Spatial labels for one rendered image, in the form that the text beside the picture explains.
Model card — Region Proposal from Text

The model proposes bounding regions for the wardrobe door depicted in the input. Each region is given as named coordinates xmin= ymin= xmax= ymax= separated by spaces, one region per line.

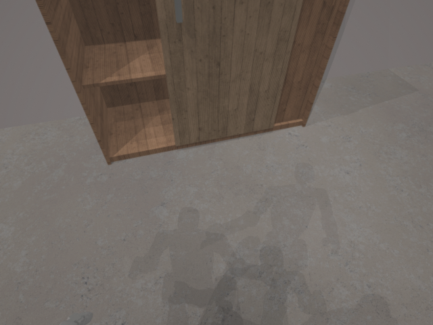
xmin=274 ymin=0 xmax=340 ymax=123
xmin=156 ymin=0 xmax=303 ymax=146

